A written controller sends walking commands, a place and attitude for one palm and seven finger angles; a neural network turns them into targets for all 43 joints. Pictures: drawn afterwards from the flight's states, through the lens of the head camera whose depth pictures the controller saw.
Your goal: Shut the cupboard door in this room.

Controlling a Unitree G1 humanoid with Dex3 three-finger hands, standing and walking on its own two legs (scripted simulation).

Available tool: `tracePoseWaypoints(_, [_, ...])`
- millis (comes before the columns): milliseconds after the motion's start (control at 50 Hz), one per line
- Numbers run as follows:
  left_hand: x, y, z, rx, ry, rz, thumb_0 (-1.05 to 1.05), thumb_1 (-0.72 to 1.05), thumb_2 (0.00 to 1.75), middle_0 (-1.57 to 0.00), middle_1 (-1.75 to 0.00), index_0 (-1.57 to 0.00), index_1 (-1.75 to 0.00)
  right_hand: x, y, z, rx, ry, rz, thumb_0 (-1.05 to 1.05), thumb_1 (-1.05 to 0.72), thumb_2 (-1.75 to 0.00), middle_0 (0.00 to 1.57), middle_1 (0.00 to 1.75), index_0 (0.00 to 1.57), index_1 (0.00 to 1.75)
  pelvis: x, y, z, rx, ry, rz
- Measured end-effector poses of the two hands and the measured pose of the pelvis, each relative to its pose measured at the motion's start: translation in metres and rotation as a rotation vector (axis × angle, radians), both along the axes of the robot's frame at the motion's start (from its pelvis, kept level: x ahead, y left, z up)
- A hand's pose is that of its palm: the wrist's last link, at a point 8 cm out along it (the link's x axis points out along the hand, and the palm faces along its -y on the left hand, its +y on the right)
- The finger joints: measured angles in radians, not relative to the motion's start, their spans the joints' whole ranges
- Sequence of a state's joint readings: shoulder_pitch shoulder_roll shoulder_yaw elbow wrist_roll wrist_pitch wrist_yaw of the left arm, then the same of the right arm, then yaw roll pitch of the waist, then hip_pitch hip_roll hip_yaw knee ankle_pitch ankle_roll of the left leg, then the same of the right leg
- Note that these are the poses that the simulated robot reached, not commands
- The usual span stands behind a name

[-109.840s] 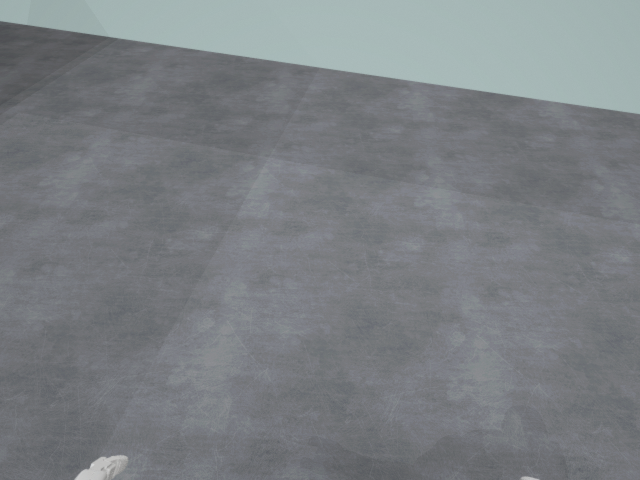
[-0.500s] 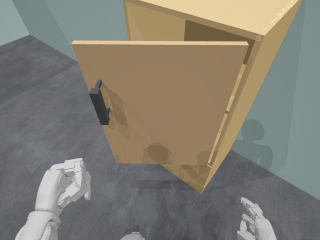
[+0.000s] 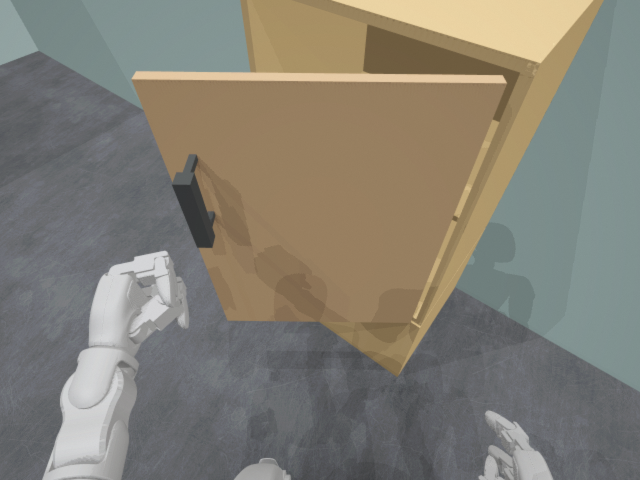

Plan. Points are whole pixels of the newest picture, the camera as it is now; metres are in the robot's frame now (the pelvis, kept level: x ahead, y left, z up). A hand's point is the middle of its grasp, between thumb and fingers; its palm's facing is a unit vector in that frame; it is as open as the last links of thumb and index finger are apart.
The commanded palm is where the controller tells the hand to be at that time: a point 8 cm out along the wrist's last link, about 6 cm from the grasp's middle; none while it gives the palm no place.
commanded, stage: bring the fist close to the handle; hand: left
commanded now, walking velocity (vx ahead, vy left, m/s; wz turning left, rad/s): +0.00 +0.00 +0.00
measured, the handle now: (199, 202) +0.46 +0.20 +0.08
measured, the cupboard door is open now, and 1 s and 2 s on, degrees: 37 37 22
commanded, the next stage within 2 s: push the door shut along its arc in 0.82 s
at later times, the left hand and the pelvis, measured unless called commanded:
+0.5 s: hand (213, 258) +0.36 +0.16 +0.08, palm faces +0.05 -1.00 -0.02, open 3.1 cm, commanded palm +0.33 +0.21 +0.08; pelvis -0.01 +0.00 +0.00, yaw -1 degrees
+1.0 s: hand (206, 259) +0.36 +0.17 +0.08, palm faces +0.05 -1.00 -0.02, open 3.1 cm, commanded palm +0.34 +0.22 +0.08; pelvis -0.01 -0.01 +0.00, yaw -1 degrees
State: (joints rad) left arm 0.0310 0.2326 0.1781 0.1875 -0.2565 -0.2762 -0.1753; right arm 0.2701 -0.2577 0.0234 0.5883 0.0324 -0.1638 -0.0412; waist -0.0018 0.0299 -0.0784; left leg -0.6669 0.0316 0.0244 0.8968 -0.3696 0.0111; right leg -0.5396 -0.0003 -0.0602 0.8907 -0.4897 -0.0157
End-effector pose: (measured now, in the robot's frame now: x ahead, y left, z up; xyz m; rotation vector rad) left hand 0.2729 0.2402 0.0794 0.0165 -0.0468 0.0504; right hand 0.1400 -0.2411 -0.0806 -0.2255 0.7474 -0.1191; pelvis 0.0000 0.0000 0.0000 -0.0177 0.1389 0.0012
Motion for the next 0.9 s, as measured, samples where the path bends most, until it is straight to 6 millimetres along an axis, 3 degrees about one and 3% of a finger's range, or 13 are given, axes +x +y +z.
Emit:
tracePoseWaypoints(120, [0.016, -0.014, -0.008, -0.005, 0.051, -0.043, 0.02, 0.90, 0.90, -1.30, -1.50, -1.30, -1.50, -0.003, 0.007, -0.004, 0.010, 0.018, -0.007, 0.02, -0.91, -0.90, 0.20, 0.29, 0.20, 0.30, -0.003, 0.005, 0.000, -0.003, 0.001, 0.001])
tracePoseWaypoints(220, [0.033, -0.025, -0.001, -0.010, 0.012, -0.029, 0.02, 0.90, 0.90, -1.30, -1.50, -1.30, -1.50, -0.008, 0.011, -0.005, 0.020, 0.029, -0.011, 0.02, -0.91, -0.90, 0.20, 0.29, 0.20, 0.30, -0.005, 0.006, 0.001, -0.001, 0.003, -0.006])
tracePoseWaypoints(300, [0.046, -0.027, 0.005, 0.004, -0.006, -0.017, 0.02, 0.90, 0.90, -1.30, -1.50, -1.30, -1.50, -0.015, 0.011, -0.007, 0.029, 0.049, -0.017, 0.02, -0.91, -0.90, 0.20, 0.30, 0.20, 0.30, -0.006, 0.006, 0.001, 0.002, 0.004, -0.011])
tracePoseWaypoints(480, [0.065, -0.026, -0.003, 0.000, 0.047, 0.003, 0.02, 0.90, 0.90, -1.30, -1.50, -1.30, -1.50, -0.038, -0.002, -0.012, 0.016, 0.124, -0.052, 0.01, -0.91, -0.90, 0.20, 0.30, 0.20, 0.30, -0.009, 0.002, 0.002, 0.001, 0.009, -0.013])
tracePoseWaypoints(600, [0.067, -0.029, 0.004, 0.007, -0.003, -0.002, 0.02, 0.90, 0.90, -1.30, -1.50, -1.30, -1.50, -0.051, -0.013, -0.016, 0.010, 0.159, -0.079, 0.01, -0.91, -0.90, 0.20, 0.29, 0.20, 0.30, -0.008, -0.001, 0.002, 0.005, 0.016, -0.020])
tracePoseWaypoints(700, [0.068, -0.027, -0.004, 0.008, 0.047, 0.000, 0.02, 0.90, 0.90, -1.30, -1.50, -1.30, -1.50, -0.055, -0.018, -0.017, 0.011, 0.178, -0.094, 0.01, -0.91, -0.90, 0.20, 0.29, 0.20, 0.30, -0.008, -0.004, 0.002, 0.009, 0.012, -0.020])
tracePoseWaypoints(900, [0.065, -0.023, 0.004, 0.006, -0.009, 0.011, 0.02, 0.90, 0.90, -1.30, -1.50, -1.30, -1.50, -0.046, -0.021, -0.016, 0.010, 0.163, -0.085, 0.01, -0.91, -0.90, 0.20, 0.29, 0.20, 0.30, -0.007, -0.008, 0.002, 0.010, 0.016, -0.019])
